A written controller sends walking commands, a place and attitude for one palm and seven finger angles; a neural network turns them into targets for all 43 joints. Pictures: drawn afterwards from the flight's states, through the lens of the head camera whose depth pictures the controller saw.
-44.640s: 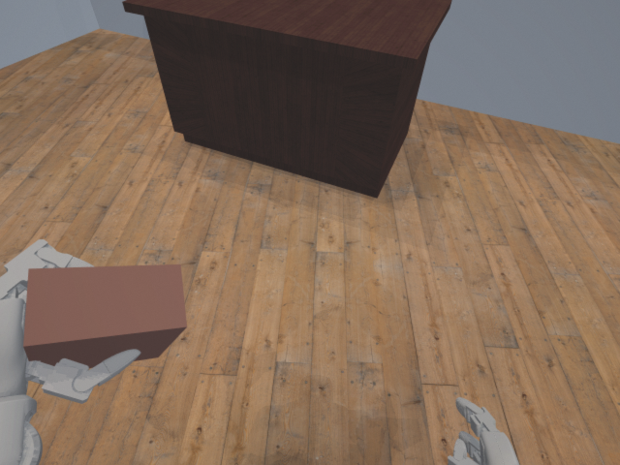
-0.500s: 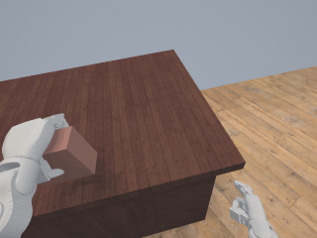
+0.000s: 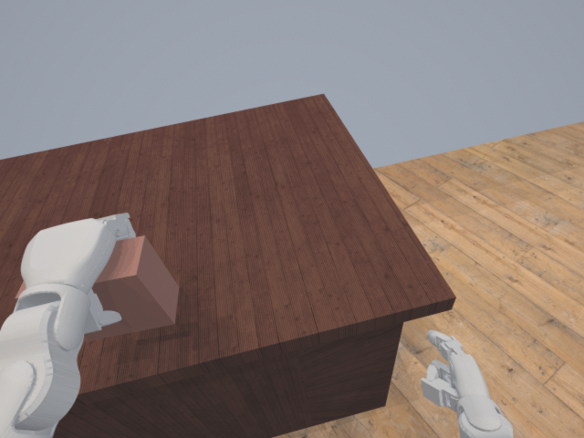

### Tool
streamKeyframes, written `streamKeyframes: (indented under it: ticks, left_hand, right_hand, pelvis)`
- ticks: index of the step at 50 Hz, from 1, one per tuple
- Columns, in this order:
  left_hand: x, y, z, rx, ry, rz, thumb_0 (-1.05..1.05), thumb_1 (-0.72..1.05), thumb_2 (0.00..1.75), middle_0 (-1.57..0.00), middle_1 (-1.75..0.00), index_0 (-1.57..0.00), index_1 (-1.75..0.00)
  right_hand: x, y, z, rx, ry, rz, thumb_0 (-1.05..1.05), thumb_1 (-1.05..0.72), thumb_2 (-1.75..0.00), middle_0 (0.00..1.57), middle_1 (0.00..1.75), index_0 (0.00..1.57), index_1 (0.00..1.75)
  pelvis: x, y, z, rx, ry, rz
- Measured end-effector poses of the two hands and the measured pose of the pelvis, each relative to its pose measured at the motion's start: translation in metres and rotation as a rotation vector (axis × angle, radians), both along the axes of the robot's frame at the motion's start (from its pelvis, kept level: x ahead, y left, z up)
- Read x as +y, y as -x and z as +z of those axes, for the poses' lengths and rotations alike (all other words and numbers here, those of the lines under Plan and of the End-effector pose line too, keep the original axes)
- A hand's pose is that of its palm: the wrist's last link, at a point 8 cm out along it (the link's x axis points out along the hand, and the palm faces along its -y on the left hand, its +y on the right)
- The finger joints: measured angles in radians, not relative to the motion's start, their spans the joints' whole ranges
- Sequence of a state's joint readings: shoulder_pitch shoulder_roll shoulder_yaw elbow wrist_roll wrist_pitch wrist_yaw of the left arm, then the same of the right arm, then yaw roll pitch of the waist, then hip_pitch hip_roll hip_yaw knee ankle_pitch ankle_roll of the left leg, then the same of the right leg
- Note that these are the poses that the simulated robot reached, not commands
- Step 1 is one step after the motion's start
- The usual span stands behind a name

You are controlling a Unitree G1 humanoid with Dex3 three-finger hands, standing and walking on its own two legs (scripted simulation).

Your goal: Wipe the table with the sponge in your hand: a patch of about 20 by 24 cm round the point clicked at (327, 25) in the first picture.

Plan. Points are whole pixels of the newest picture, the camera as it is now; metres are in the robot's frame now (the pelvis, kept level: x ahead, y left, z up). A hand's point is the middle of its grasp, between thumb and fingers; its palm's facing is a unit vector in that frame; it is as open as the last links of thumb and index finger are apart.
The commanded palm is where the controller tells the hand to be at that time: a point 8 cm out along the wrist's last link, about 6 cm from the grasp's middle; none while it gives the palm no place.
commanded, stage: turn the palm down, sponge in hand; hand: left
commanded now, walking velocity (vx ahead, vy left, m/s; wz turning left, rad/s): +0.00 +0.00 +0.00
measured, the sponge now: (115, 299) +0.22 +0.29 +0.10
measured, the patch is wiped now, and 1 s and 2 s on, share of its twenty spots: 0.00 0.00 0.00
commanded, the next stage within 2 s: move the sponge above the wiping area in 0.16 s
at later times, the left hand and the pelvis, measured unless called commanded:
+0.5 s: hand (120, 281) +0.23 +0.27 +0.14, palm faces +0.07 -0.05 -1.00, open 10.1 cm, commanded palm +0.19 +0.27 +0.20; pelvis +0.00 -0.01 +0.00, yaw -1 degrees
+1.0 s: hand (138, 275) +0.25 +0.26 +0.12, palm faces +0.06 -0.07 -1.00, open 10.1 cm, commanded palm +0.21 +0.26 +0.19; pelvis +0.00 -0.01 +0.00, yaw -1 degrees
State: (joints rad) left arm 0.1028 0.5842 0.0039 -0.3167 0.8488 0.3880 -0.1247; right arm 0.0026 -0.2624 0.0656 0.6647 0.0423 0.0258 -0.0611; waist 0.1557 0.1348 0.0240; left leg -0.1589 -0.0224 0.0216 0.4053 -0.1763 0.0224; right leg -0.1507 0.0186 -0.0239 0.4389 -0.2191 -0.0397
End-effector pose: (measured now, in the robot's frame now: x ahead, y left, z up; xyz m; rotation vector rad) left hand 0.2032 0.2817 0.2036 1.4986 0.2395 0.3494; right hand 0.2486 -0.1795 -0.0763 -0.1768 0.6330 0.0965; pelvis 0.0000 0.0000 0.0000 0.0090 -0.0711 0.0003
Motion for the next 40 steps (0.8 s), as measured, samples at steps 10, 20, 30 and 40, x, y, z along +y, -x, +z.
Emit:
streamKeyframes:
  ticks: [10, 20, 30, 40]
  left_hand:
    - [-0.008, 0.002, -0.005, 0.010, 0.010, -0.012, 0.00, -0.52, 1.06, -0.73, -1.34, -0.75, -1.34]
    - [-0.016, -0.001, -0.006, 0.000, 0.011, -0.012, 0.00, -0.52, 1.06, -0.73, -1.34, -0.75, -1.34]
    - [-0.018, -0.002, -0.015, 0.021, 0.013, -0.011, 0.00, -0.52, 1.06, -0.73, -1.34, -0.75, -1.34]
    - [-0.013, -0.008, -0.024, 0.043, 0.022, -0.002, 0.00, -0.52, 1.06, -0.73, -1.34, -0.75, -1.34]
  right_hand:
    - [-0.011, 0.001, 0.002, -0.022, 0.006, -0.017, 0.02, -0.91, -0.90, 0.20, 0.30, 0.20, 0.30]
    - [-0.022, 0.003, 0.002, -0.027, 0.009, -0.038, 0.02, -0.91, -0.90, 0.20, 0.30, 0.20, 0.30]
    - [-0.027, 0.007, 0.000, -0.016, 0.005, -0.051, 0.02, -0.91, -0.90, 0.20, 0.30, 0.20, 0.30]
    - [-0.028, 0.010, -0.003, -0.004, 0.022, -0.061, 0.02, -0.91, -0.90, 0.20, 0.30, 0.20, 0.30]
  pelvis:
    - [-0.007, 0.002, -0.001, -0.008, -0.001, -0.003]
    - [-0.011, 0.003, -0.001, -0.011, -0.003, -0.005]
    - [-0.013, 0.001, -0.001, -0.010, -0.004, -0.011]
    - [-0.012, 0.000, -0.001, -0.010, -0.002, -0.005]
